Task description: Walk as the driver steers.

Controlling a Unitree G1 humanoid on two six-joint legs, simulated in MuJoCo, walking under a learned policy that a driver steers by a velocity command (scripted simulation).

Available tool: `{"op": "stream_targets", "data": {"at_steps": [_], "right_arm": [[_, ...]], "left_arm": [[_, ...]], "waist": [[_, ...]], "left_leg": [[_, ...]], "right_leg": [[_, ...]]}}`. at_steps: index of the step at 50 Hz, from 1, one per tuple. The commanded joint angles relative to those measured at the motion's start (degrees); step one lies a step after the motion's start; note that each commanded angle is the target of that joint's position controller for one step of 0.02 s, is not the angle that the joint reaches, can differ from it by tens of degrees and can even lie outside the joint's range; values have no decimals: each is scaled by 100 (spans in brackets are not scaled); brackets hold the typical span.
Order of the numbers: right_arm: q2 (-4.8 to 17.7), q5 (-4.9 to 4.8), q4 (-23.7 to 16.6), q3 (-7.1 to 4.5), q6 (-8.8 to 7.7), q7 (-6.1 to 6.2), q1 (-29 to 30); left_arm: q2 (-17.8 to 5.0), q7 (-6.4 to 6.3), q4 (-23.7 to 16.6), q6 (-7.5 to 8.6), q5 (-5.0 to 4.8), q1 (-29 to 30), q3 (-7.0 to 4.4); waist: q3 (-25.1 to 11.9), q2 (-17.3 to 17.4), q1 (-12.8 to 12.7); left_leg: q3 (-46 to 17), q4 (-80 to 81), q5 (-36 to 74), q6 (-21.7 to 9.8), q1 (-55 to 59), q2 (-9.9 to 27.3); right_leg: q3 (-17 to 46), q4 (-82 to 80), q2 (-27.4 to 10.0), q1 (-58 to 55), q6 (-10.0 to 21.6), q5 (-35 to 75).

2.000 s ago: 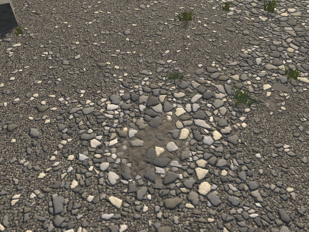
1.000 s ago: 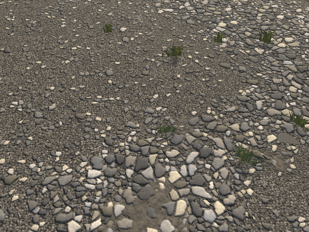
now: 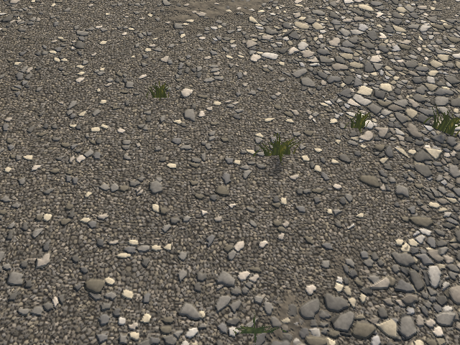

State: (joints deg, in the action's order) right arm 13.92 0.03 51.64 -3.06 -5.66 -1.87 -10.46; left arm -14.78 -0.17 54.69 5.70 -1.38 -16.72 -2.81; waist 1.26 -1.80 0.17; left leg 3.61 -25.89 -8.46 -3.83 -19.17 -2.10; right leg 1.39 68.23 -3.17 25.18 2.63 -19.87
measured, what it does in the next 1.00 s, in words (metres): walks ahead: right foot, then left foot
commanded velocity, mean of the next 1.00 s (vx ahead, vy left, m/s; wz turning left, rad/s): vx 0.40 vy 0.00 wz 0.00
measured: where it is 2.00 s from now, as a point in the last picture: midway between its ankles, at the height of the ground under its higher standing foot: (250, 317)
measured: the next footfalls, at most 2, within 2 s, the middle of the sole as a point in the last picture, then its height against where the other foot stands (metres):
right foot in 0.42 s outside the picture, level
left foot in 0.90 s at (209, 290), level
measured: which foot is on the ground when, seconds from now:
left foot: down 0.00-0.44, up 0.46-0.88, down 0.90-1.00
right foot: up 0.00-0.40, down 0.42-0.92, up 0.94-1.00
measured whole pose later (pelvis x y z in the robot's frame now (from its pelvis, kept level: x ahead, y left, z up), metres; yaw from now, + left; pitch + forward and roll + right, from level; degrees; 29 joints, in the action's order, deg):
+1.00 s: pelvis +0.49 -0.03 -0.01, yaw +0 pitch +2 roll -1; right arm 12.2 0.8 52.9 -2.3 -3.7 -0.4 -4.1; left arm -14.3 -0.9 57.3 2.4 -0.5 -14.0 -2.5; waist 1.8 -1.1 -1.6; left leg 1.9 -28.6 -4.9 -2.4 -25.5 0.1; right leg 0.6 51.3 0.7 15.8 -1.1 -33.7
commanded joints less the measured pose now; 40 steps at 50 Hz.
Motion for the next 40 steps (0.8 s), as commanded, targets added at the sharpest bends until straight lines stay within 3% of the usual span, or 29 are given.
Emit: {"op": "stream_targets", "data": {"at_steps": [1,4,9,15,18,19,20,21,22,23,24,25,26,27,29,31,33,35,37,40], "right_arm": [[477,41,-141,-76,-99,-17,-137],[736,33,10,-138,-113,78,-425],[794,-31,176,-127,-36,198,-858],[874,-88,480,-161,84,228,-1424],[969,-109,521,-215,159,260,-1341],[1023,-113,492,-231,180,264,-1205],[972,-113,458,-210,208,262,-1070],[798,-59,361,-133,208,259,-1025],[178,-16,279,60,103,202,-1638],[237,-74,361,69,-50,163,-1603],[774,-235,216,-79,-142,135,-1083],[825,-274,104,-88,-171,150,-682],[762,-201,78,-113,-145,189,-479],[688,-141,103,-153,-64,223,-545],[410,-115,178,-135,91,243,-774],[402,-83,96,-154,154,266,-575],[431,-12,-39,-173,160,284,-193],[274,18,-110,-123,136,252,68],[183,9,-183,-71,130,212,458],[274,-11,-254,-58,154,164,743]], "left_arm": [[-294,-59,-289,-59,45,-258,-132],[-322,-87,-471,-131,95,199,-165],[-195,-12,-758,-83,97,1206,-131],[-192,165,-1101,-14,19,2168,-56],[-352,249,-1155,44,7,2033,-94],[-480,248,-1074,59,16,1680,-156],[-673,226,-835,62,38,916,-274],[-1023,176,-539,60,81,-177,-414],[-1614,146,-381,26,171,-970,-562],[-1243,158,-355,8,120,-1022,-432],[-916,153,-423,16,83,-542,-318],[-721,145,-557,10,87,-16,-252],[-550,170,-602,14,126,364,-194],[-403,189,-613,41,174,558,-147],[-393,208,-525,71,180,538,-146],[-572,154,-414,96,179,343,-187],[-656,82,-335,74,206,219,-190],[-623,26,-285,17,205,191,-163],[-683,-7,-190,-20,183,13,-158],[-699,-37,-15,-96,138,-148,-149]], "waist": [[-320,626,-123],[-62,472,-105],[112,491,177],[395,499,479],[269,633,265],[45,713,40],[-401,675,-363],[-1157,442,-774],[-2078,-857,-680],[-2462,-1217,-694],[-1627,-876,-639],[-1032,-498,-483],[-597,-156,-306],[-409,-224,-93],[-305,-306,85],[-138,-221,117],[16,-122,88],[-22,-173,60],[-90,-215,-104],[-136,-280,-202]], "left_leg": [[-1657,1676,579,-985,803,1495],[-1321,1904,998,-1057,803,1485],[-831,1972,1082,-796,1129,1270],[-818,1649,1030,-751,2084,1581],[-855,1196,1816,-623,2437,1762],[-775,809,2696,-550,2415,1705],[-564,-49,3515,-422,2236,1454],[-330,-1447,3032,-232,1341,1143],[-33,-3822,633,213,-1073,221],[-862,-4791,-2372,195,-1960,-79],[-1029,-5198,-2147,71,-2476,306],[-840,-5025,-1607,11,-2459,629],[-736,-4633,-1183,26,-2226,840],[-773,-4279,-907,31,-1842,1020],[-722,-3958,-678,90,-1435,1084],[-688,-3548,-288,191,-1681,1120],[-629,-2863,179,328,-1890,1058],[-472,-1963,761,364,-1523,899],[-301,-1277,1319,364,-1091,680],[-381,-759,1424,312,-908,550]], "right_leg": [[245,-221,-550,817,13,480],[200,-944,-606,1303,-138,1129],[21,-2630,-433,1430,-205,2502],[-104,-3653,-215,1550,-108,2272],[-185,-3912,-67,1094,110,1664],[-332,-3984,107,480,209,1537],[-496,-4102,308,-589,354,1618],[-34,-3891,-114,-2310,638,1806],[2458,-4109,-1632,-4722,1529,1113],[4044,-4986,-2031,-5003,1745,661],[3302,-5070,-1817,-4326,1416,437],[2486,-5198,-1601,-3421,1216,715],[1919,-5429,-1366,-2557,1115,1097],[1506,-5630,-1151,-1988,1005,1334],[1115,-5929,-991,-1465,1036,1556],[857,-6107,-970,-1387,1117,1874],[527,-6013,-933,-1444,1085,3248],[-13,-5822,-672,-1347,891,4166],[-243,-5723,-547,-1335,779,4218],[-126,-5463,-717,-1763,764,4074]]}}
Velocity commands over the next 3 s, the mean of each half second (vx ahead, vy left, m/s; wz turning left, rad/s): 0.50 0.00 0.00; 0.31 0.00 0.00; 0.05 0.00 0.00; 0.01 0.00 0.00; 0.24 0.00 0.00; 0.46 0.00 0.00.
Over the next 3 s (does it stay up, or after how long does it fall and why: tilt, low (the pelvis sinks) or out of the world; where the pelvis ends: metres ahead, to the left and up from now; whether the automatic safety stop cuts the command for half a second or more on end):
stays up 0.95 -0.08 0.00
